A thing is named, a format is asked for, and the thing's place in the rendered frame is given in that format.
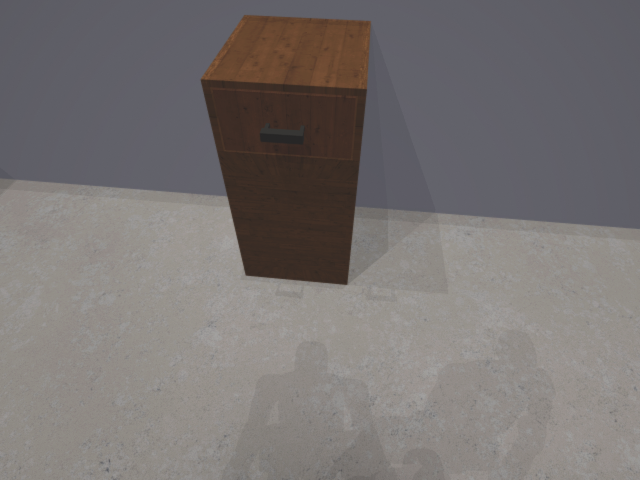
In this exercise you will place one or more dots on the cabinet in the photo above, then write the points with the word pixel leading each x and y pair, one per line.
pixel 293 214

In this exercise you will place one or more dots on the drawer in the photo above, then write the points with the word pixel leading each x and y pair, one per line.
pixel 328 119

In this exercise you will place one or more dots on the handle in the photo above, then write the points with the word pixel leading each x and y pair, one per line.
pixel 268 134

